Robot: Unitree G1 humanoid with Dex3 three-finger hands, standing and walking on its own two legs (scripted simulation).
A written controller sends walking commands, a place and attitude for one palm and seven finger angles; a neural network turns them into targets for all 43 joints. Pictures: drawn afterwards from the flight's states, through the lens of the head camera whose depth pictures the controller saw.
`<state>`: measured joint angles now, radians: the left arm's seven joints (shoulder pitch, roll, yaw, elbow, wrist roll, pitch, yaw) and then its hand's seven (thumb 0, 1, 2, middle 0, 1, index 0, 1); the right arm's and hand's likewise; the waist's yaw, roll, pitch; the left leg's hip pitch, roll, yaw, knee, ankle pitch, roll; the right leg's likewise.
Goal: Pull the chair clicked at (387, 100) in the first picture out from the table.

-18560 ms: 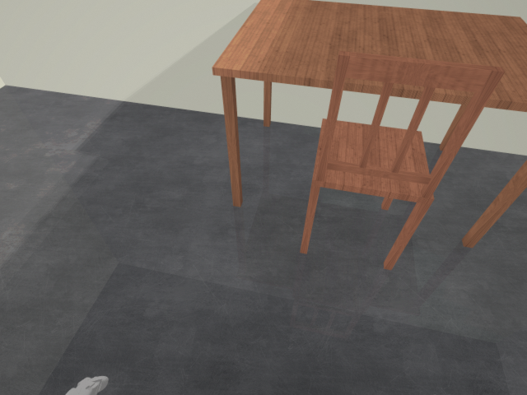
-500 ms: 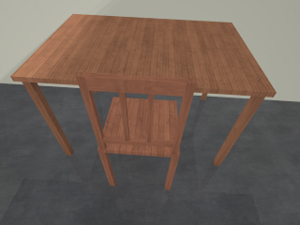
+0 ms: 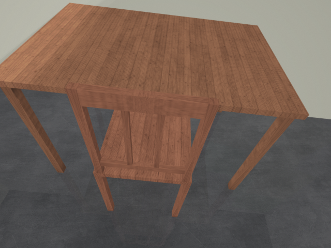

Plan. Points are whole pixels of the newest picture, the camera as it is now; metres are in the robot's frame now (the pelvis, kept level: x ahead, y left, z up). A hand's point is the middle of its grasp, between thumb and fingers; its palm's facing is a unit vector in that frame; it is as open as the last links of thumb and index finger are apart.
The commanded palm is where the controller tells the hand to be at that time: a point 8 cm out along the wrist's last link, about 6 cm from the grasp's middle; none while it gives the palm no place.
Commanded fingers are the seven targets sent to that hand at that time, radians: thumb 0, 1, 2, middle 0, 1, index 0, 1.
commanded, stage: come to a stop and stand still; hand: left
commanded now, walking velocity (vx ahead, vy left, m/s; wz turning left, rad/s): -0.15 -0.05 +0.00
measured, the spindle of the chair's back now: (127, 140) +0.43 +0.16 -0.06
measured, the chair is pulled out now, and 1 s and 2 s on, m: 0.00 0.00 0.00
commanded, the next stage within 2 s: look again from close up in 1.10 s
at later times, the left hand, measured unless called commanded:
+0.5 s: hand out of the picture +0.01 +0.16 -0.15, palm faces +0.05 -0.96 -0.26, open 7.4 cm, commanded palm none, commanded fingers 0.00 0.90 0.90 -0.20 -0.30 -0.20 -0.30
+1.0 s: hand out of the picture +0.01 +0.12 -0.16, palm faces +0.06 -0.98 -0.19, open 7.3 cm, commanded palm none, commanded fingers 0.00 0.90 0.90 -0.20 -0.30 -0.20 -0.30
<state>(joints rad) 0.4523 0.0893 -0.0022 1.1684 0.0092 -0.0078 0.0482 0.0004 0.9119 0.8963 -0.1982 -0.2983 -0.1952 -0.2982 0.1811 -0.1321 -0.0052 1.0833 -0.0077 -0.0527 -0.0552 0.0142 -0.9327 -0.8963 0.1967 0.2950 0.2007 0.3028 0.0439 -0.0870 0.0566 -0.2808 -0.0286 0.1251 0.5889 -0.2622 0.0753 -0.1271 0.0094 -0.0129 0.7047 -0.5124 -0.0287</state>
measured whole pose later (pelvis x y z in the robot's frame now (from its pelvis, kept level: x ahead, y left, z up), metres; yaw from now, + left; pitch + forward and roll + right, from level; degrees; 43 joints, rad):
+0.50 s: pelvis +0.00 -0.02 +0.01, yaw +3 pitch -1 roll +0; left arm 0.32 0.16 -0.01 1.01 0.02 -0.02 0.05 0.00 0.91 0.90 -0.20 -0.30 -0.19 -0.30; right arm 0.29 -0.20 -0.01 1.02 -0.02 0.01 -0.01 0.00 -0.91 -0.90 0.20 0.30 0.20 0.30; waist -0.02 0.05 -0.01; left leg -0.29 0.00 0.06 0.53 -0.22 0.03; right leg -0.17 0.01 -0.05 0.54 -0.35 -0.03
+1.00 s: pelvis +0.03 -0.04 +0.01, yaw +2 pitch -1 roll +1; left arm 0.34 0.14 -0.03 1.07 0.01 -0.03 0.05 0.00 0.92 0.90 -0.20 -0.30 -0.20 -0.30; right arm 0.26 -0.16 0.01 1.12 -0.01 -0.02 -0.03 0.01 -0.92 -0.90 0.20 0.30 0.20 0.30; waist 0.01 -0.02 0.02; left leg -0.22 0.02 0.06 0.47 -0.23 0.00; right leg -0.09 0.03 -0.04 0.46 -0.35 -0.05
